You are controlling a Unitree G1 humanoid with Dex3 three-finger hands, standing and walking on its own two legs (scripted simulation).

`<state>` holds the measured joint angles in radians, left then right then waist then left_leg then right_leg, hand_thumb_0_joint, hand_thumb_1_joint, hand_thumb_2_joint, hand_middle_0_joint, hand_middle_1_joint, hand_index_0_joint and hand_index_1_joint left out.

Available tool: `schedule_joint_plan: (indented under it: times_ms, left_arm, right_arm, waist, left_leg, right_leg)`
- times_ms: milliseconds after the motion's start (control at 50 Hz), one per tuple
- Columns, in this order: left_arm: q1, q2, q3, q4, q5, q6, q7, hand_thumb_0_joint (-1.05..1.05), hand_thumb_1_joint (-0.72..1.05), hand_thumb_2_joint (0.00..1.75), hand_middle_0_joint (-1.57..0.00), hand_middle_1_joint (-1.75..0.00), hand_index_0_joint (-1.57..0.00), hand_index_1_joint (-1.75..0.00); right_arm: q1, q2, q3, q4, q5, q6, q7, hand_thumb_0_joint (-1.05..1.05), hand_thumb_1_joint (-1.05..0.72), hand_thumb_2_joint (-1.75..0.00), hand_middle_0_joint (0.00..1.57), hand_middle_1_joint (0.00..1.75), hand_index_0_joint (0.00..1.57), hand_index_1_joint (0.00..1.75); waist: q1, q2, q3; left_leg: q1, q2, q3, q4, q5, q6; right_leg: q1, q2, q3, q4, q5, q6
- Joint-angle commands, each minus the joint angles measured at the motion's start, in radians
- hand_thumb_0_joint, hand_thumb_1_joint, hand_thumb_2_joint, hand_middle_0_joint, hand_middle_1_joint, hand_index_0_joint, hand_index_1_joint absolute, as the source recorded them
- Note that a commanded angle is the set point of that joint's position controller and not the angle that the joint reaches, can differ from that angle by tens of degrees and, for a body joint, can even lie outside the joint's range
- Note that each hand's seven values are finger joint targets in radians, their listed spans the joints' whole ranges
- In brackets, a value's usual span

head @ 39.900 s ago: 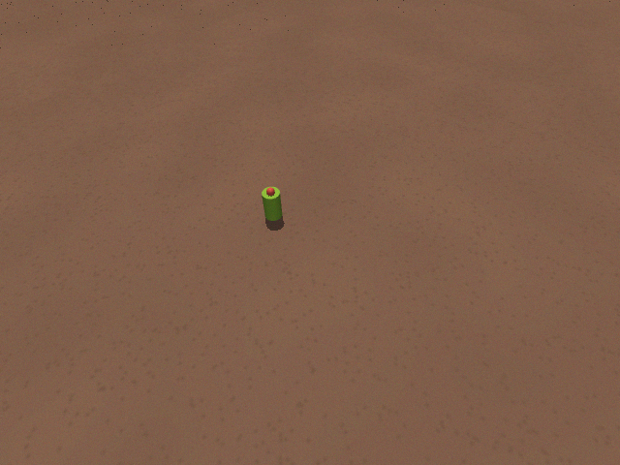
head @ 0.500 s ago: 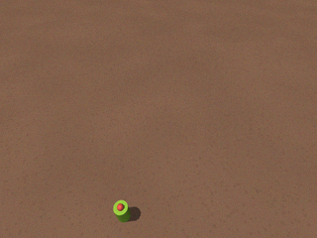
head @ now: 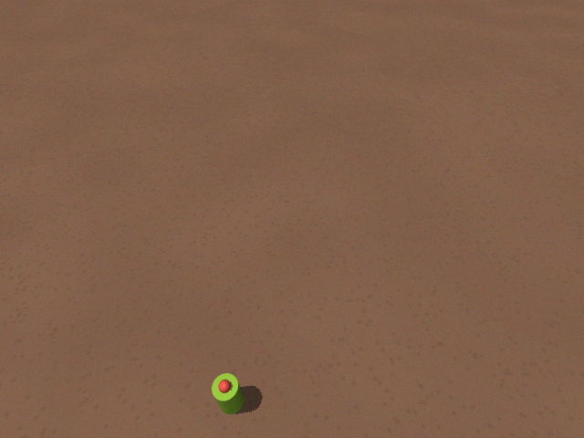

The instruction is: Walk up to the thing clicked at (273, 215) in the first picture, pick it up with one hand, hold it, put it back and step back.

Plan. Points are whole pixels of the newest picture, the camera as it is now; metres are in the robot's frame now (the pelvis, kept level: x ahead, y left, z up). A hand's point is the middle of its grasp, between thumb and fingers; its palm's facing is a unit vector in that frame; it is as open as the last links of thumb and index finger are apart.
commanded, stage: stand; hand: left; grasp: from above
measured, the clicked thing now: (227, 393) +0.41 +0.24 -0.70
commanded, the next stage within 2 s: step back in 1.54 s
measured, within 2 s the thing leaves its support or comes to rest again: neither
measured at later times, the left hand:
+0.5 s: hand out of the picture +0.07 +0.24 -0.16, palm faces +0.01 -0.94 -0.33, open 7.4 cm
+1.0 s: hand out of the picture +0.09 +0.24 -0.16, palm faces +0.01 -0.94 -0.33, open 7.4 cm
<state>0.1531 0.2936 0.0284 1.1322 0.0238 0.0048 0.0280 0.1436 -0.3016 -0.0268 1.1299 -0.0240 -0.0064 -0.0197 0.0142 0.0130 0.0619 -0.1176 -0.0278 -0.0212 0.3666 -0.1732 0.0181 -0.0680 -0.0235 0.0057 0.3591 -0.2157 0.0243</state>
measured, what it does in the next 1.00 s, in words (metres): stands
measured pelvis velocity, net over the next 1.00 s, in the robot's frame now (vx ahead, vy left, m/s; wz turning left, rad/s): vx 0.01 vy -0.01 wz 0.00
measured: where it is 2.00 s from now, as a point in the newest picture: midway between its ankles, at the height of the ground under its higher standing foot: outside the picture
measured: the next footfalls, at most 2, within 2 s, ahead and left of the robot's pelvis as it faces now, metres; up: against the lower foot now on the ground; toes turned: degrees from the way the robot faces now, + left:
none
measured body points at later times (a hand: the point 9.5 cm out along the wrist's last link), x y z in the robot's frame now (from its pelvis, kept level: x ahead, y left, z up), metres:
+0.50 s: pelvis +0.01 -0.01 +0.00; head +0.01 -0.01 +0.45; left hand +0.07 +0.28 -0.14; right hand +0.07 -0.30 -0.14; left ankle +0.02 +0.11 -0.75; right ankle -0.01 -0.13 -0.75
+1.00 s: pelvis +0.01 -0.01 +0.00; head +0.02 -0.01 +0.45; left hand +0.09 +0.29 -0.13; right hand +0.09 -0.30 -0.13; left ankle +0.02 +0.11 -0.75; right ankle -0.01 -0.13 -0.75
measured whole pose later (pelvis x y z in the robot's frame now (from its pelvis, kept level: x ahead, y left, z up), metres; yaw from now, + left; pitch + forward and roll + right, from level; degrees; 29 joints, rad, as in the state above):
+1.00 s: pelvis +0.01 -0.01 +0.00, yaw +0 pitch -3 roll +0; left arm 0.10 0.32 0.02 1.15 0.01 0.00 0.01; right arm 0.11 -0.33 -0.01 1.15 -0.01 -0.02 -0.01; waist 0.00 0.01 0.06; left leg -0.10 -0.01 -0.02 0.33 -0.17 0.01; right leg -0.05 -0.01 0.00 0.31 -0.20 0.01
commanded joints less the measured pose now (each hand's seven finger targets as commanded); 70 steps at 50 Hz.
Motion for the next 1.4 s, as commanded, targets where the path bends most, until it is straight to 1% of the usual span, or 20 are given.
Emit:
schedule_joint_plan:
  times_ms: [0,100,160,260,280,300,400,420,480,640,700,780,860,1040,1080,1140,1260,1300,1360,1380]
  left_arm:
    - [-0.03,0.194,0.038,-0.043,0.0,-0.021,0.009,0.0,0.9,0.9,-0.2,-0.3,-0.2,-0.3]
    - [-0.047,0.199,0.035,-0.041,0.001,-0.026,0.007,0.0,0.9,0.9,-0.2,-0.3,-0.2,-0.3]
    - [-0.057,0.205,0.035,-0.037,-0.003,-0.024,0.006,0.0,0.9,0.9,-0.2,-0.3,-0.2,-0.3]
    - [-0.059,0.208,0.035,-0.034,-0.002,-0.025,0.003,0.0,0.9,0.9,-0.2,-0.3,-0.2,-0.3]
    - [-0.061,0.21,0.036,-0.03,-0.005,-0.024,0.003,0.0,0.9,0.9,-0.2,-0.3,-0.2,-0.3]
    - [-0.052,0.205,0.034,-0.029,-0.004,-0.024,0.002,0.0,0.9,0.9,-0.2,-0.3,-0.2,-0.3]
    - [-0.071,0.21,0.034,-0.034,-0.007,-0.03,0.001,0.0,0.9,0.9,-0.2,-0.3,-0.2,-0.3]
    - [-0.069,0.207,0.033,-0.03,-0.007,-0.03,0.001,0.0,0.9,0.9,-0.2,-0.3,-0.2,-0.3]
    - [-0.077,0.211,0.034,-0.033,-0.009,-0.03,0.002,0.0,0.9,0.9,-0.2,-0.3,-0.2,-0.3]
    - [-0.079,0.219,0.035,-0.025,-0.009,-0.026,-0.002,0.0,0.9,0.9,-0.2,-0.3,-0.2,-0.3]
    - [-0.082,0.218,0.035,-0.034,-0.008,-0.032,-0.002,0.0,0.9,0.9,-0.2,-0.3,-0.2,-0.3]
    - [-0.078,0.213,0.031,-0.03,-0.011,-0.031,-0.003,0.0,0.9,0.9,-0.2,-0.3,-0.2,-0.3]
    - [-0.09,0.226,0.036,-0.038,-0.011,-0.032,-0.003,0.0,0.9,0.9,-0.2,-0.3,-0.2,-0.3]
    - [-0.085,0.224,0.031,-0.038,-0.012,-0.033,-0.006,0.0,0.9,0.9,-0.2,-0.3,-0.2,-0.3]
    - [-0.076,0.221,0.03,-0.036,-0.011,-0.03,-0.008,0.0,0.9,0.9,-0.2,-0.3,-0.2,-0.3]
    - [-0.088,0.231,0.033,-0.041,-0.011,-0.03,-0.008,0.0,0.9,0.9,-0.2,-0.3,-0.2,-0.3]
    - [-0.071,0.23,0.031,-0.041,-0.013,-0.031,-0.011,0.0,0.9,0.9,-0.2,-0.3,-0.2,-0.3]
    - [-0.077,0.23,0.029,-0.041,-0.013,-0.032,-0.01,0.0,0.9,0.9,-0.2,-0.3,-0.2,-0.3]
    - [-0.067,0.232,0.028,-0.046,-0.013,-0.034,-0.011,0.0,0.9,0.9,-0.2,-0.3,-0.2,-0.3]
    - [-0.073,0.239,0.03,-0.044,-0.013,-0.034,-0.01,0.0,0.9,0.9,-0.2,-0.3,-0.2,-0.3]
  right_arm:
    - [-0.052,-0.185,-0.033,-0.054,0.0,-0.023,-0.009,0.0,-0.9,-0.9,0.2,0.3,0.2,0.3]
    - [-0.055,-0.195,-0.03,-0.049,0.005,-0.024,-0.008,0.0,-0.9,-0.9,0.2,0.3,0.2,0.3]
    - [-0.048,-0.193,-0.025,-0.04,0.004,-0.022,-0.007,0.0,-0.9,-0.9,0.2,0.3,0.2,0.3]
    - [-0.045,-0.199,-0.023,-0.037,0.005,-0.025,-0.007,0.0,-0.9,-0.9,0.2,0.3,0.2,0.3]
    - [-0.043,-0.202,-0.022,-0.033,0.004,-0.025,-0.007,0.0,-0.9,-0.9,0.2,0.3,0.2,0.3]
    - [-0.066,-0.205,-0.023,-0.039,0.004,-0.025,-0.007,0.0,-0.9,-0.9,0.2,0.3,0.2,0.3]
    - [-0.052,-0.206,-0.019,-0.036,0.006,-0.029,-0.006,0.0,-0.9,-0.9,0.2,0.3,0.2,0.3]
    - [-0.054,-0.208,-0.019,-0.033,0.007,-0.028,-0.007,0.0,-0.9,-0.9,0.2,0.3,0.2,0.3]
    - [-0.057,-0.214,-0.021,-0.035,0.007,-0.028,-0.009,0.0,-0.9,-0.9,0.2,0.3,0.2,0.3]
    - [-0.069,-0.214,-0.019,-0.033,0.008,-0.026,-0.007,0.0,-0.9,-0.9,0.2,0.3,0.2,0.3]
    - [-0.071,-0.223,-0.019,-0.035,0.009,-0.029,-0.006,0.0,-0.9,-0.9,0.2,0.3,0.2,0.3]
    - [-0.077,-0.222,-0.017,-0.036,0.01,-0.028,-0.005,0.0,-0.9,-0.9,0.2,0.3,0.2,0.3]
    - [-0.075,-0.228,-0.018,-0.034,0.01,-0.03,-0.006,0.0,-0.9,-0.9,0.2,0.3,0.2,0.3]
    - [-0.08,-0.235,-0.017,-0.035,0.012,-0.031,-0.003,0.0,-0.9,-0.9,0.2,0.3,0.2,0.3]
    - [-0.081,-0.234,-0.017,-0.036,0.012,-0.029,-0.003,0.0,-0.9,-0.9,0.2,0.3,0.2,0.3]
    - [-0.072,-0.232,-0.016,-0.034,0.009,-0.029,-0.002,0.0,-0.9,-0.9,0.2,0.3,0.2,0.3]
    - [-0.078,-0.24,-0.016,-0.036,0.012,-0.034,0.0,0.0,-0.9,-0.9,0.2,0.3,0.2,0.3]
    - [-0.079,-0.24,-0.016,-0.036,0.013,-0.033,0.001,0.0,-0.9,-0.9,0.2,0.3,0.2,0.3]
    - [-0.074,-0.244,-0.015,-0.036,0.012,-0.032,0.0,0.0,-0.9,-0.9,0.2,0.3,0.2,0.3]
    - [-0.065,-0.24,-0.015,-0.034,0.012,-0.032,0.0,0.0,-0.9,-0.9,0.2,0.3,0.2,0.3]
  waist:
    - [-0.001,-0.01,-0.02]
    - [-0.007,-0.023,-0.038]
    - [-0.009,-0.011,-0.022]
    - [-0.011,-0.005,-0.047]
    - [-0.011,0.001,-0.036]
    - [-0.002,0.0,-0.043]
    - [-0.012,-0.018,-0.064]
    - [-0.011,-0.015,-0.064]
    - [-0.012,-0.019,-0.088]
    - [-0.011,-0.029,-0.054]
    - [-0.011,-0.014,-0.081]
    - [-0.012,-0.011,-0.061]
    - [-0.014,-0.003,-0.096]
    - [-0.013,-0.01,-0.071]
    - [-0.012,-0.009,-0.055]
    - [-0.017,-0.014,-0.06]
    - [-0.011,-0.007,-0.071]
    - [-0.014,-0.015,-0.065]
    - [-0.011,-0.016,-0.081]
    - [-0.018,-0.021,-0.083]
  left_leg:
    - [-0.012,0.122,-0.119,-0.096,0.014,0.011]
    - [0.007,0.124,-0.114,-0.088,0.058,0.01]
    - [-0.021,0.12,-0.112,-0.098,0.022,0.006]
    - [-0.019,0.128,-0.112,-0.099,0.045,0.01]
    - [-0.031,0.125,-0.115,-0.109,0.024,0.008]
    - [-0.011,0.129,-0.114,-0.095,0.04,0.012]
    - [0.015,0.134,-0.103,-0.076,0.153,0.012]
    - [0.019,0.134,-0.105,-0.075,0.148,0.011]
    - [0.024,0.138,-0.1,-0.063,0.204,0.013]
    - [0.023,0.138,-0.106,-0.086,0.132,0.006]
    - [0.031,0.143,-0.1,-0.07,0.198,0.011]
    - [0.028,0.142,-0.101,-0.078,0.175,0.01]
    - [0.037,0.145,-0.095,-0.071,0.217,0.01]
    - [0.025,0.145,-0.101,-0.082,0.206,0.006]
    - [0.016,0.142,-0.1,-0.091,0.13,0.007]
    - [0.002,0.14,-0.105,-0.103,0.114,0.007]
    - [0.029,0.144,-0.106,-0.095,0.162,0.008]
    - [0.03,0.146,-0.107,-0.095,0.146,0.007]
    - [0.039,0.149,-0.104,-0.085,0.179,0.011]
    - [0.032,0.144,-0.1,-0.087,0.171,0.011]
  right_leg:
    - [-0.052,-0.085,0.074,-0.075,0.049,-0.037]
    - [-0.044,-0.091,0.08,-0.09,0.066,-0.036]
    - [-0.039,-0.088,0.077,-0.089,0.043,-0.036]
    - [-0.02,-0.092,0.078,-0.084,0.076,-0.041]
    - [-0.018,-0.089,0.077,-0.082,0.067,-0.04]
    - [-0.03,-0.092,0.076,-0.084,0.075,-0.041]
    - [-0.017,-0.1,0.083,-0.09,0.131,-0.04]
    - [-0.02,-0.096,0.077,-0.089,0.122,-0.037]
    - [0.008,-0.101,0.077,-0.087,0.176,-0.038]
    - [-0.027,-0.095,0.075,-0.099,0.099,-0.039]
    - [0.0,-0.101,0.079,-0.096,0.169,-0.039]
    - [-0.018,-0.1,0.079,-0.104,0.14,-0.036]
    - [0.013,-0.105,0.081,-0.094,0.195,-0.04]
    - [0.003,-0.1,0.074,-0.098,0.165,-0.039]
    - [-0.019,-0.098,0.076,-0.112,0.11,-0.038]
    - [-0.008,-0.099,0.077,-0.106,0.106,-0.042]
    - [-0.013,-0.1,0.078,-0.1,0.14,-0.043]
    - [-0.023,-0.1,0.079,-0.105,0.11,-0.043]
    - [-0.013,-0.104,0.081,-0.102,0.148,-0.042]
    - [-0.004,-0.106,0.084,-0.101,0.158,-0.044]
